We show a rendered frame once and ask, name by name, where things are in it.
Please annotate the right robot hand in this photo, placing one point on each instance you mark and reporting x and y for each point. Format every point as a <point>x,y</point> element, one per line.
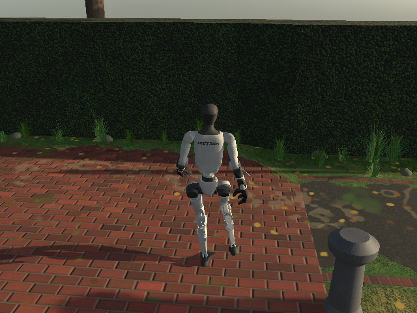
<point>244,195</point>

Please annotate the left robot hand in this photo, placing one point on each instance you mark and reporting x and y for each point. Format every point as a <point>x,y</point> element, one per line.
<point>187,170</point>

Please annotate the right robot shin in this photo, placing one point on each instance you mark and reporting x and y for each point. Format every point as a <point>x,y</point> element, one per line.
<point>229,225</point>

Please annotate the robot right forearm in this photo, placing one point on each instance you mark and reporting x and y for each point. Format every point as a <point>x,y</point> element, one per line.
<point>240,177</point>

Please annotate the humanoid robot torso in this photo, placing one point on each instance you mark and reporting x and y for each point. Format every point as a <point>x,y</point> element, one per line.
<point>208,151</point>

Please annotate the robot left forearm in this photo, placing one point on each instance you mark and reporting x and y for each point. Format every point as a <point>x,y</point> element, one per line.
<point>179,167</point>

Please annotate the right robot upper arm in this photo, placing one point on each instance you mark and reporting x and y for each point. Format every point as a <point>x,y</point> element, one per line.
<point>232,150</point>

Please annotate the left robot upper arm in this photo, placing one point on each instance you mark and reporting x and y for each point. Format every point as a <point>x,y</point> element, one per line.
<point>185,147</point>

